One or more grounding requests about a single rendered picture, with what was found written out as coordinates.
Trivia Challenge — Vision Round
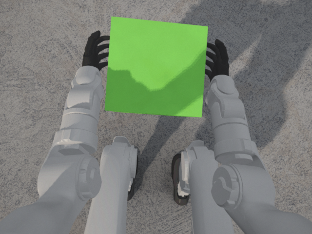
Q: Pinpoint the right robot hand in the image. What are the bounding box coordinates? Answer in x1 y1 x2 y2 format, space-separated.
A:
205 39 229 82

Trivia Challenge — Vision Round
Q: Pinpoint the robot right foot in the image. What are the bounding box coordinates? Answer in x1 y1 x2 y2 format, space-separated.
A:
172 154 189 206

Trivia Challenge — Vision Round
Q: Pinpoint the robot right forearm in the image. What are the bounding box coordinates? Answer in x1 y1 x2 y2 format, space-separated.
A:
205 75 268 173

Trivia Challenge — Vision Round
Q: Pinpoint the right robot upper arm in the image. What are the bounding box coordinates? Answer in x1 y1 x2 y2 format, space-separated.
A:
211 163 312 234

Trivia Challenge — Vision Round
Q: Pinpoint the robot left foot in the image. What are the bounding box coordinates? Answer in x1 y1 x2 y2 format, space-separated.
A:
127 156 138 201

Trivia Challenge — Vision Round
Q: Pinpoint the left robot hand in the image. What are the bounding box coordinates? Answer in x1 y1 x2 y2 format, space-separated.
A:
82 30 110 71

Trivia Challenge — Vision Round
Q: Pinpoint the robot left forearm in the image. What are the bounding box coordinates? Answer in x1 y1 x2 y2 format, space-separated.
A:
37 66 104 190

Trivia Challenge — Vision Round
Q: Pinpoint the left robot upper arm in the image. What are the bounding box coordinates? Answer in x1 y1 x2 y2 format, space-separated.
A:
0 154 102 234

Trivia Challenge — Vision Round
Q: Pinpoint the carton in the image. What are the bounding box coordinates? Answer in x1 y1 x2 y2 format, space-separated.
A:
105 17 208 117

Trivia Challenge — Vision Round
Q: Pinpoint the robot foot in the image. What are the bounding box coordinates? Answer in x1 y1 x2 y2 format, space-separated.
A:
127 156 138 201
172 154 189 206

